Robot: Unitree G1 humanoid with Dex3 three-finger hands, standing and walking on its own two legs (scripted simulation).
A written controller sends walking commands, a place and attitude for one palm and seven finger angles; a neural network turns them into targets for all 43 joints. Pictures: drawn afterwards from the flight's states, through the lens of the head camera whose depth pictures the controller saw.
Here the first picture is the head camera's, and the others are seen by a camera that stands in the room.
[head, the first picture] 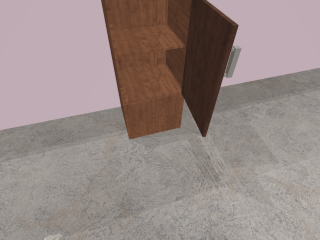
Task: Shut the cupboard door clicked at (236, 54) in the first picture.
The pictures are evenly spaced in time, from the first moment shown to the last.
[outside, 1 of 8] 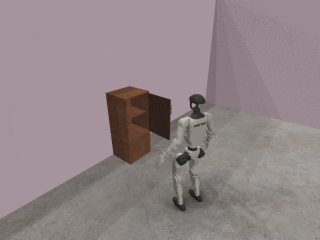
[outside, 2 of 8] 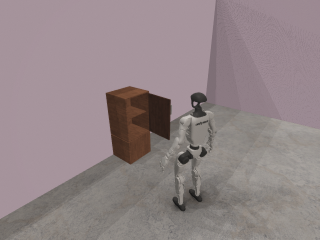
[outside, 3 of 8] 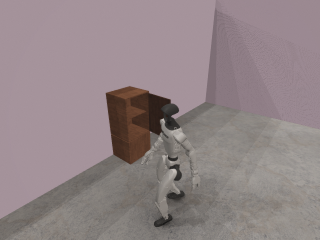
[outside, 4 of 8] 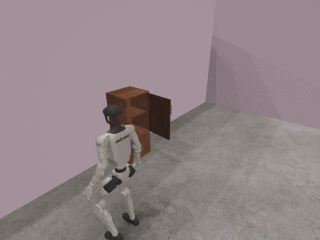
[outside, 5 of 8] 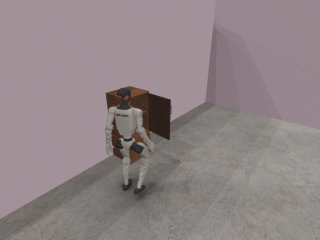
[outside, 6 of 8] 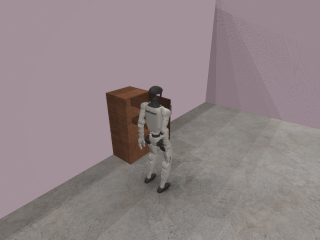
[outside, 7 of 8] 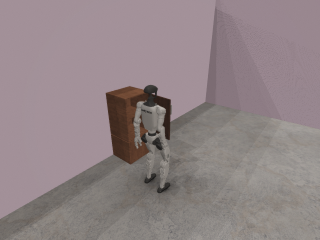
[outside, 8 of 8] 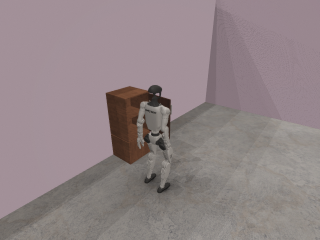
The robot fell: no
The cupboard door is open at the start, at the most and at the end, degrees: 86 86 86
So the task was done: no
